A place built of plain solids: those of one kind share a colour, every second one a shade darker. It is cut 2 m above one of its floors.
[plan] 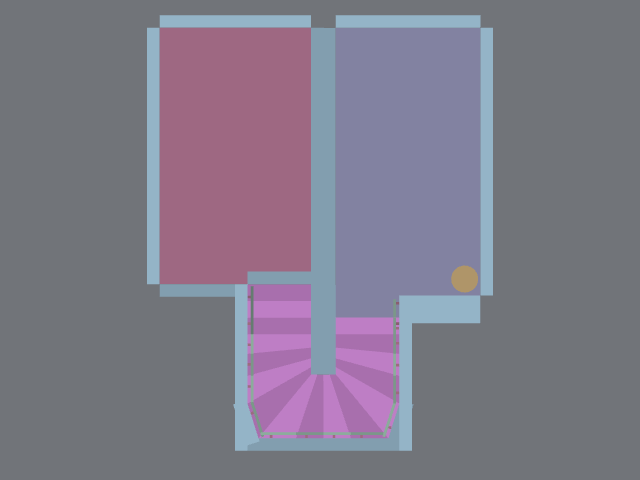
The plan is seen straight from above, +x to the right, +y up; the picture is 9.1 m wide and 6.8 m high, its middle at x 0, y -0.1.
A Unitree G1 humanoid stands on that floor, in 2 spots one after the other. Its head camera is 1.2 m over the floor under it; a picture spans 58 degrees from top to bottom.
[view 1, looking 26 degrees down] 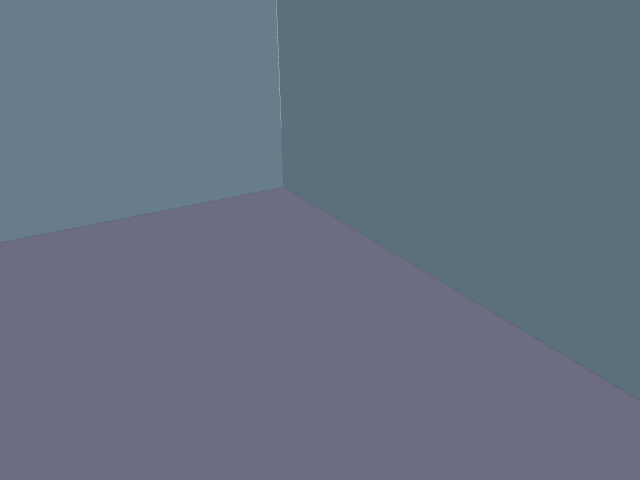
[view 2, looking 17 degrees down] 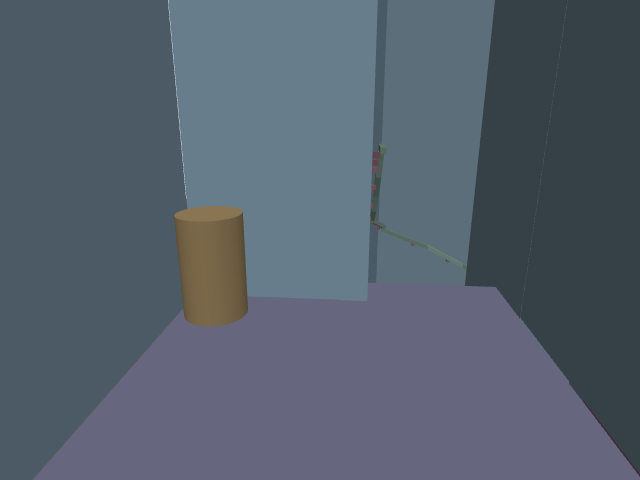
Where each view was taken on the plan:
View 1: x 0.69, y -0.20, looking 58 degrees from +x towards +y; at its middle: floor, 2.74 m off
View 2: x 1.21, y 1.70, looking -85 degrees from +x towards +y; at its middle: wall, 2.72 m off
